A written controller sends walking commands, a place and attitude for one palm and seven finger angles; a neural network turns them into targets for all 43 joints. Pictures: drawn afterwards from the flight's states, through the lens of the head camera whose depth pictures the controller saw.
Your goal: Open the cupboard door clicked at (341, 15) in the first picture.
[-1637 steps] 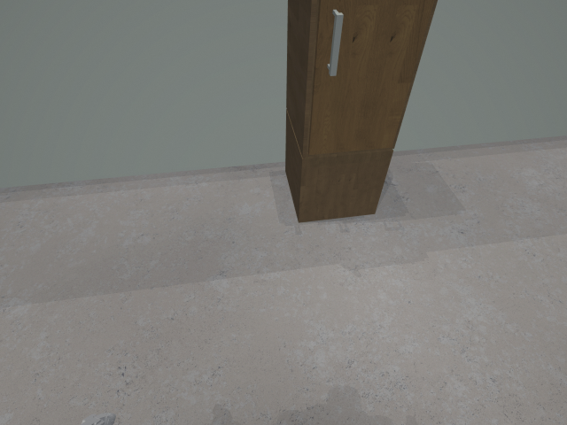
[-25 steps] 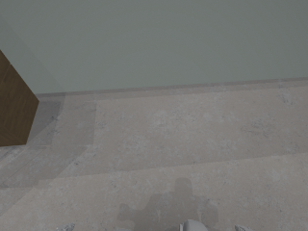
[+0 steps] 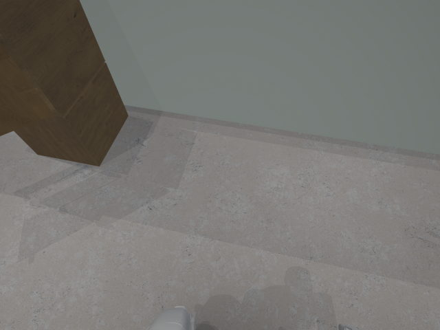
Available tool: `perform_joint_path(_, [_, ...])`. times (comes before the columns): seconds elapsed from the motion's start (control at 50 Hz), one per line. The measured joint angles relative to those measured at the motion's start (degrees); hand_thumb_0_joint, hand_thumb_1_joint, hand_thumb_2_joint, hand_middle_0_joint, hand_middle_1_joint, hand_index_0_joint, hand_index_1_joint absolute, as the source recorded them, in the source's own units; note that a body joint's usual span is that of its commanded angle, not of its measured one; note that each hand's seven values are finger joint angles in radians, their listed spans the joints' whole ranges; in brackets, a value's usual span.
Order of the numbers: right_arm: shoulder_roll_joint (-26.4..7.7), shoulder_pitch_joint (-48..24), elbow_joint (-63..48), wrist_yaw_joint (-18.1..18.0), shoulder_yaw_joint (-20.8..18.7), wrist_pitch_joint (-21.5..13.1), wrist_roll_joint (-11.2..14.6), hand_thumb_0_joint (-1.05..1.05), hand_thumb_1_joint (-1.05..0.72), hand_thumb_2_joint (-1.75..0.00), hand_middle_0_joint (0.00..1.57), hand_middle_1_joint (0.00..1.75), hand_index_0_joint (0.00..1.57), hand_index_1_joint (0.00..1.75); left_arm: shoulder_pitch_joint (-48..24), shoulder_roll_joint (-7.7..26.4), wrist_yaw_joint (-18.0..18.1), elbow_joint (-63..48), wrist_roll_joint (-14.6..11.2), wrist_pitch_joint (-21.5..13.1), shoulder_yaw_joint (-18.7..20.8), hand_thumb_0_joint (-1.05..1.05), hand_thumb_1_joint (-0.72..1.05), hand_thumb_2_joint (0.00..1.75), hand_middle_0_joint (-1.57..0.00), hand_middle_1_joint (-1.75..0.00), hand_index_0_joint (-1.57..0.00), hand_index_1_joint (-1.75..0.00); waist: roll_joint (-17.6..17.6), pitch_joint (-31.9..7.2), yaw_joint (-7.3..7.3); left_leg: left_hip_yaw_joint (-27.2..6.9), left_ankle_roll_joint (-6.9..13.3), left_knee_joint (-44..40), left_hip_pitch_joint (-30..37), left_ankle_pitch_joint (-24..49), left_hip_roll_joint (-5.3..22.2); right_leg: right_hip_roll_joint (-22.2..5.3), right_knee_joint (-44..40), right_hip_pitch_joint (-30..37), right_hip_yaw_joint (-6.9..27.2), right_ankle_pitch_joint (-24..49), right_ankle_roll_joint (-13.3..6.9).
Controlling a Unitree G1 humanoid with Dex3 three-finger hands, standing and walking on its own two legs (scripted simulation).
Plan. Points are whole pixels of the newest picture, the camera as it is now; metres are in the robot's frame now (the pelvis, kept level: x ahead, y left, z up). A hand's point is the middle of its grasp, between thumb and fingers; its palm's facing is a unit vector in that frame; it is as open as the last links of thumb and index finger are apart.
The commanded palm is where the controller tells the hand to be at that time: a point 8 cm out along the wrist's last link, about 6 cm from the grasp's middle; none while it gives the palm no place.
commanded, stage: turn to face it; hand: left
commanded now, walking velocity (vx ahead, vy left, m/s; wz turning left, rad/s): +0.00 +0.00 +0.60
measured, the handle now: out of the picture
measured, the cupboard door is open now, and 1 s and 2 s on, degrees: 45 45 45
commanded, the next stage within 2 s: take the last steps up to it in 0.86 s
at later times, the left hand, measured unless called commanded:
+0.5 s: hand out of the picture +0.11 +0.21 -0.15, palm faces +0.27 -0.92 -0.28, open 7.4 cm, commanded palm none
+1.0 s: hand out of the picture -0.04 +0.17 -0.19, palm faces +0.57 -0.79 -0.24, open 7.3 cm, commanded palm none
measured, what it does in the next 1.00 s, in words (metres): steps on the spot, turning left: left foot, then right foot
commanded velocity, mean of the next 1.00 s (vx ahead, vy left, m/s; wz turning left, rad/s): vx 0.02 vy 0.01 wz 0.46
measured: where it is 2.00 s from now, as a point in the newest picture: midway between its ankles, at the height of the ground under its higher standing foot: (171, 304)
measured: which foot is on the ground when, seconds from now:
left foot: up 0.00-0.06, down 0.08-0.50, up 0.52-0.90, down 0.92-1.00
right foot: down 0.00-0.08, up 0.10-0.48, down 0.50-0.92, up 0.94-1.00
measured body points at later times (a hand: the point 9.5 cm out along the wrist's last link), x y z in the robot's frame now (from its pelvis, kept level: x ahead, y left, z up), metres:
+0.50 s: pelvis +0.04 -0.02 -0.01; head +0.09 -0.02 +0.44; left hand +0.10 +0.26 -0.13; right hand +0.17 -0.25 -0.16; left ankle +0.02 +0.11 -0.74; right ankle +0.07 -0.15 -0.73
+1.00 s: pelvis +0.07 -0.01 -0.01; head +0.09 +0.04 +0.43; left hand -0.07 +0.21 -0.17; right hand +0.31 -0.15 -0.14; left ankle +0.01 +0.07 -0.74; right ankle +0.07 -0.15 -0.70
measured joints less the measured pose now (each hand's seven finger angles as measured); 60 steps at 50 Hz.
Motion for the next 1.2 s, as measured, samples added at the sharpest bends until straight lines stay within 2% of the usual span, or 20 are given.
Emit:
perform_joint_path(0.04, [0.3, -1.0, -0.6, 0.0, 0.3, -0.4, 0.0, 0.0, -0.91, -0.9, 0.2, 0.3, 0.2, 0.29, 0.8, 0.9, -0.1, 0.5, 0.0, 0.1, 0.4, 0.0, 0.91, 0.9, -0.21, -0.3, -0.21, -0.3, -0.8, 0.3, 0.49, 1.3, 0.9, -5.3, 2.1, 0.9, -0.6, -0.8, 2.3, -0.1, -1.5, -1.7, 0.5])
perform_joint_path(0.08, [0.2, -1.4, -1.8, 0.2, 0.5, -1.2, -0.1, 0.0, -0.91, -0.9, 0.2, 0.3, 0.2, 0.29, 1.9, 1.8, -0.4, 1.1, -0.2, 0.4, 0.8, 0.01, 0.91, 0.9, -0.21, -0.3, -0.21, -0.3, -1.3, -0.1, 0.61, 2.5, 2.2, -12.6, 5.4, 7.3, -1.4, -2.0, 7.3, -1.5, -2.5, -4.2, 1.4])
perform_joint_path(0.1, [0.3, -1.7, -2.3, 0.1, 0.5, -2.0, -0.3, 0.0, -0.91, -0.9, 0.2, 0.3, 0.2, 0.29, 2.1, 2.4, -0.5, 1.5, -0.5, 0.8, 1.0, 0.01, 0.91, 0.9, -0.21, -0.29, -0.21, -0.3, -1.6, -0.3, 0.39, 2.4, 4.6, -12.9, 5.3, 8.5, -1.9, -2.6, 12.7, -3.7, -1.4, -5.0, 2.3])
perform_joint_path(0.14, [0.6, -1.7, -3.1, -0.2, 0.7, -2.9, -0.2, 0.0, -0.91, -0.9, 0.2, 0.3, 0.2, 0.29, 1.0, 3.5, -0.4, 2.2, -0.7, 2.6, 1.3, 0.01, 0.91, 0.9, -0.21, -0.29, -0.2, -0.3, -2.2, 0.0, 0.54, 1.6, 6.6, -10.3, 4.4, 6.5, -2.6, -1.5, 25.6, -9.3, 5.0, -10.1, 3.5])
perform_joint_path(0.22, [0.9, 0.2, -3.1, -1.4, 1.1, -3.1, -0.4, 0.0, -0.9, -0.9, 0.2, 0.3, 0.2, 0.29, -1.7, 4.1, -0.4, 2.1, -0.4, 3.9, 1.9, 0.01, 0.91, 0.9, -0.2, -0.29, -0.2, -0.3, -1.3, -1.2, 0.63, -1.1, 6.0, -13.7, 6.1, 7.2, -2.8, 0.7, 36.1, -16.8, 11.6, -6.8, 4.9])
perform_joint_path(0.34, [1.3, 3.2, -1.6, -1.6, 1.4, -2.9, -0.5, 0.0, -0.9, -0.9, 0.2, 0.3, 0.2, 0.3, -5.1, 3.7, -1.0, -0.4, -0.3, 3.0, 1.7, 0.01, 0.91, 0.9, -0.2, -0.29, -0.2, -0.3, 0.4, -2.5, 0.24, -5.2, 5.4, -19.3, 8.2, 10.4, -2.9, 1.5, 29.8, -19.3, 15.2, -1.4, 5.7])
perform_joint_path(0.48, [1.5, 5.6, -0.7, -1.4, 0.5, -1.9, -0.7, 0.0, -0.9, -0.9, 0.2, 0.3, 0.21, 0.3, -7.1, 2.7, -1.0, -2.1, -0.7, 2.1, 1.0, 0.01, 0.91, 0.9, -0.2, -0.29, -0.2, -0.3, 2.4, -3.2, -1.5, -10.1, 2.9, -16.9, 6.4, 9.2, -3.1, 4.9, 10.2, -11.7, 14.5, 0.9, 5.1])
perform_joint_path(0.5, [1.4, 6.1, -0.7, -1.4, 0.2, -1.7, -0.5, 0.0, -0.9, -0.9, 0.2, 0.3, 0.21, 0.3, -6.8, 2.6, -1.0, -2.5, -0.7, 1.6, 0.8, 0.01, 0.91, 0.9, -0.2, -0.29, -0.2, -0.3, 2.4, -3.5, -1.56, -10.7, 2.4, -15.5, 5.6, 8.5, -3.5, 5.1, 5.0, -9.3, 14.1, 3.5, 4.8])
perform_joint_path(0.52, [1.1, 6.2, -0.5, -1.3, -0.1, -1.6, -0.2, 0.0, -0.9, -0.9, 0.2, 0.3, 0.21, 0.3, -6.6, 2.3, -0.8, -2.6, -0.5, 0.9, 0.7, 0.01, 0.91, 0.9, -0.2, -0.29, -0.2, -0.3, 2.8, -3.6, -1.38, -11.0, 2.2, -12.7, 4.3, 6.6, -3.7, 5.2, 3.0, -8.2, 13.5, 3.1, 2.7])
perform_joint_path(0.56, [0.1, 5.9, 0.1, -1.4, -0.8, -1.0, -0.1, 0.0, -0.9, -0.9, 0.2, 0.3, 0.2, 0.3, -6.2, 1.1, -0.5, -2.3, -0.3, 0.4, -0.1, 0.01, 0.91, 0.9, -0.2, -0.29, -0.2, -0.3, 4.0, -3.1, -1.68, -10.4, 1.8, -0.8, 0.5, -1.7, -4.1, 4.9, 4.3, -7.9, 11.8, 2.0, 0.4])
perform_joint_path(0.62, [-0.8, 5.4, 0.7, -1.0, -1.4, -0.2, -0.3, 0.0, -0.9, -0.9, 0.2, 0.3, 0.2, 0.29, -4.5, -0.4, -0.1, -1.7, -0.4, 0.5, -0.7, 0.01, 0.91, 0.9, -0.2, -0.29, -0.2, -0.3, 4.1, -2.9, -2.08, -7.5, 0.8, 15.3, -3.9, -2.0, -3.6, 3.5, 2.1, -5.5, 9.6, 2.4, 0.0])
perform_joint_path(0.68, [-0.8, 4.8, 1.0, -0.7, -1.2, 0.0, -0.2, 0.0, -0.9, -0.9, 0.2, 0.3, 0.2, 0.29, -2.9, -1.0, 0.1, -0.9, -0.5, 0.5, -0.8, 0.01, 0.9, 0.9, -0.21, -0.29, -0.2, -0.3, 2.9, -2.6, -2.28, -5.4, -0.3, 19.0, -4.9, 0.4, -1.8, 2.4, -0.8, -3.2, 7.5, 3.3, -0.1])
perform_joint_path(0.76, [-0.4, 3.6, 1.4, -0.6, -0.7, 0.0, -0.1, 0.0, -0.91, -0.9, 0.2, 0.3, 0.2, 0.29, -1.2, -1.2, 0.2, 0.1, -0.4, 0.0, -0.6, 0.01, 0.91, 0.9, -0.21, -0.29, -0.21, -0.3, 1.3, -1.9, -1.39, -3.7, -0.7, 11.2, -2.6, 0.0, -0.3, 1.2, -2.3, -1.3, 4.5, 3.2, 0.0])
perform_joint_path(0.86, [0.3, 0.7, 1.5, -0.7, 0.3, -0.6, 0.1, 0.0, -0.91, -0.9, 0.2, 0.3, 0.2, 0.29, 1.1, 0.3, 0.0, 1.8, 0.1, -0.2, 0.1, 0.0, 0.92, 0.9, -0.21, -0.29, -0.21, -0.3, -0.1, -1.1, 0.82, -1.1, 0.5, -3.4, 2.8, -0.7, -0.4, 0.0, 0.1, -0.8, 1.7, 1.0, 0.9])
perform_joint_path(0.9, [0.8, -0.3, 1.0, -0.7, 0.7, -1.3, 0.1, 0.0, -0.91, -0.9, 0.2, 0.3, 0.2, 0.29, 2.3, 1.1, -0.1, 2.9, 0.0, -0.1, 0.4, 0.0, 0.91, 0.9, -0.21, -0.29, -0.21, -0.3, -0.7, -1.3, 1.29, 0.1, 1.3, -11.1, 6.0, 3.6, -1.1, -0.7, 2.7, -1.3, 0.9, -0.7, 1.7])
perform_joint_path(0.92, [0.8, -0.6, 0.5, -0.7, 1.0, -2.0, 0.0, 0.0, -0.91, -0.9, 0.2, 0.3, 0.2, 0.29, 3.1, 1.5, -0.2, 3.3, -0.3, 0.2, 0.5, 0.0, 0.91, 0.9, -0.21, -0.29, -0.21, -0.3, -0.6, -1.7, 1.34, 0.5, 2.3, -14.9, 7.7, 9.1, -1.0, -0.8, 5.3, -2.1, 0.6, -1.8, 2.1])
perform_joint_path(0.98, [2.1, -1.3, -0.2, -1.2, 1.5, -3.3, -0.3, 0.0, -0.91, -0.9, 0.2, 0.3, 0.2, 0.29, 2.7, 3.1, 0.1, 5.2, -0.9, 2.4, 0.9, 0.01, 0.91, 0.9, -0.21, -0.29, -0.2, -0.3, -2.4, -1.6, 1.77, 0.4, 5.6, -12.6, 7.4, 6.7, -2.2, -0.1, 19.8, -7.7, 6.9, -9.5, 3.3])
perform_joint_path(1.06, [2.9, -0.1, -0.4, -2.3, 2.3, -3.8, -0.7, 0.0, -0.9, -0.9, 0.2, 0.3, 0.2, 0.29, 1.0, 3.0, -0.4, 6.1, -0.5, 3.5, 1.3, 0.01, 0.91, 0.9, -0.2, -0.29, -0.2, -0.3, -1.2, -2.8, 2.01, -1.1, 6.2, -15.7, 9.2, 6.6, -2.1, 2.0, 29.8, -13.1, 11.3, -8.6, 3.4])
perform_joint_path(1.12, [3.1, 1.7, 0.2, -2.3, 2.5, -4.3, -0.7, 0.0, -0.9, -0.9, 0.2, 0.3, 0.2, 0.29, -0.2, 2.2, -1.4, 5.5, -0.2, 2.7, 1.2, 0.01, 0.91, 0.9, -0.2, -0.29, -0.2, -0.3, 0.1, -3.7, 1.98, -2.2, 6.4, -19.1, 10.7, 8.3, -2.2, 2.1, 29.7, -14.8, 12.2, -5.6, 3.3])
perform_joint_path(1.2, [3.5, 4.9, 1.4, -1.9, 2.5, -4.6, -0.8, 0.0, -0.9, -0.9, 0.2, 0.3, 0.2, 0.3, -1.5, 1.2, -2.2, 4.8, 0.0, 1.8, 1.0, 0.01, 0.91, 0.9, -0.2, -0.29, -0.2, -0.3, 1.4, -4.7, 1.24, -3.4, 6.3, -21.7, 12.4, 9.1, -2.6, 2.2, 22.1, -14.0, 11.8, -4.0, 3.1])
